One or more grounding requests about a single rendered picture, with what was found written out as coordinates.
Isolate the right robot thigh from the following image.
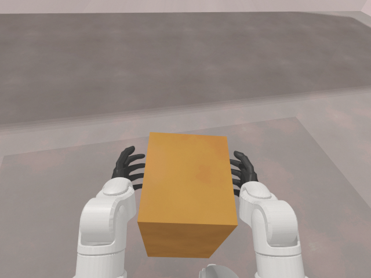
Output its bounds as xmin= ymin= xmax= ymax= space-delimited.
xmin=199 ymin=265 xmax=239 ymax=278

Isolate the robot right hand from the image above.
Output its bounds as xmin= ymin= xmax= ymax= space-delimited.
xmin=230 ymin=151 xmax=258 ymax=197

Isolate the right robot forearm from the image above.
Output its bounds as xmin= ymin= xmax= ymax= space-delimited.
xmin=239 ymin=181 xmax=308 ymax=278

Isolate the carton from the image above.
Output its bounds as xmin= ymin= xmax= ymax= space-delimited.
xmin=137 ymin=132 xmax=238 ymax=258

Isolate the robot left hand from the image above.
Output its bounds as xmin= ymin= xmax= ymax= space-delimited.
xmin=111 ymin=146 xmax=146 ymax=190

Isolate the left robot forearm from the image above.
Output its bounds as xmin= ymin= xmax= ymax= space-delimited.
xmin=73 ymin=177 xmax=136 ymax=278

